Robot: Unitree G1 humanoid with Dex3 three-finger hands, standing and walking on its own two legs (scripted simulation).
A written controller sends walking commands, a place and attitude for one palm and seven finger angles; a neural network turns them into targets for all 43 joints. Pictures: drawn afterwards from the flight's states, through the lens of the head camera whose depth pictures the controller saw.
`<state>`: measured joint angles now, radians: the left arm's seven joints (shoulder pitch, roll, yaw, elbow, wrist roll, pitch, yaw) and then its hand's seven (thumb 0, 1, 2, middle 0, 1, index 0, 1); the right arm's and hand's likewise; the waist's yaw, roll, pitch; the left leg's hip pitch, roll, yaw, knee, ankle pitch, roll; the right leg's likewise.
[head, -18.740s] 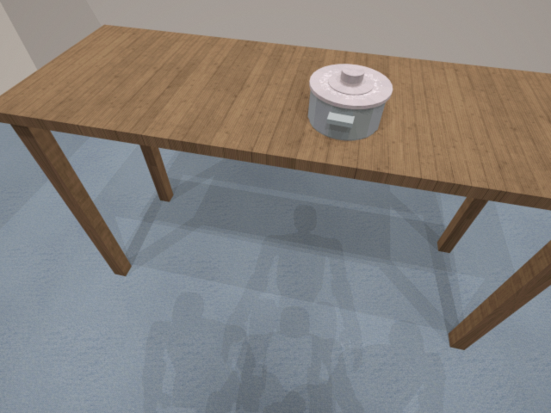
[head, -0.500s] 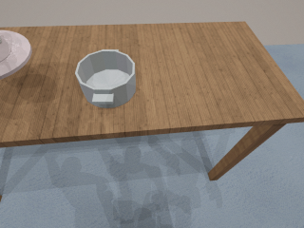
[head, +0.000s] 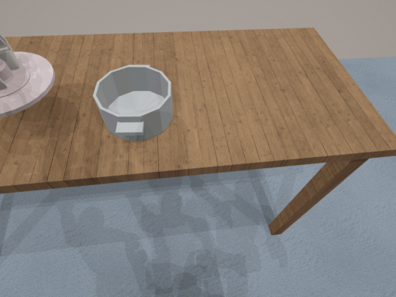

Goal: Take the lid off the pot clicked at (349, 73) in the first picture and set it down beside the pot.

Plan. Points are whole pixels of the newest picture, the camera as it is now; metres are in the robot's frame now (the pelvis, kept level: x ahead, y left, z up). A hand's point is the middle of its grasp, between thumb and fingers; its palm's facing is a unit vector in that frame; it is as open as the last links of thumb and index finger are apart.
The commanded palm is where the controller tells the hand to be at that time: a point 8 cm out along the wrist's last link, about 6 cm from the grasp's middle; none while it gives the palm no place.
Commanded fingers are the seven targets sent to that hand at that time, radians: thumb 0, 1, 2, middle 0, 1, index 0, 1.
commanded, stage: lower the lid onto the table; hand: left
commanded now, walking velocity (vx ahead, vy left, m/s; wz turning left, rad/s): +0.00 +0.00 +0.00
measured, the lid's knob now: out of the picture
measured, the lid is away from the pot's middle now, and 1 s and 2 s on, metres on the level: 0.23 0.22 0.24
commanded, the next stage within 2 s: open the fingers wide in 1.58 s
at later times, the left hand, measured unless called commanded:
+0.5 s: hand (0, 87) +0.48 +0.32 +0.17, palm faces -0.41 -0.24 -0.88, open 7.6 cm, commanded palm +0.52 +0.33 +0.23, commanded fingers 0.00 0.67 0.89 -0.84 -1.13 -0.86 -1.08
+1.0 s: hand (14, 94) +0.49 +0.32 +0.14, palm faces -0.44 -0.24 -0.86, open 7.6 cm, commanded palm +0.54 +0.33 +0.20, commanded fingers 0.00 0.67 0.89 -0.84 -1.13 -0.86 -1.08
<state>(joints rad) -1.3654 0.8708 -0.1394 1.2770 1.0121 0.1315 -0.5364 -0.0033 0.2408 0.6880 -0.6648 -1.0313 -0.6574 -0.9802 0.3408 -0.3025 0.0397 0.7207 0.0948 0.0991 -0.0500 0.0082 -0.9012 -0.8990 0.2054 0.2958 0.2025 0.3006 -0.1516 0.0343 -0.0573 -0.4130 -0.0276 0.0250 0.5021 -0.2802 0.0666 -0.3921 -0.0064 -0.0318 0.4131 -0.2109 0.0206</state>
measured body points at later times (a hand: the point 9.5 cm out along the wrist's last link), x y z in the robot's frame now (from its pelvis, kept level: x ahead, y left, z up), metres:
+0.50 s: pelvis +0.00 +0.00 +0.00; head +0.07 +0.00 +0.44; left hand +0.49 +0.33 +0.22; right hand -0.02 -0.29 -0.12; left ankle -0.03 +0.07 -0.74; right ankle -0.01 -0.14 -0.74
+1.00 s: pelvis +0.01 +0.01 -0.01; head +0.09 +0.02 +0.43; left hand +0.51 +0.33 +0.19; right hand -0.02 -0.27 -0.12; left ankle -0.03 +0.07 -0.74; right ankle -0.01 -0.14 -0.74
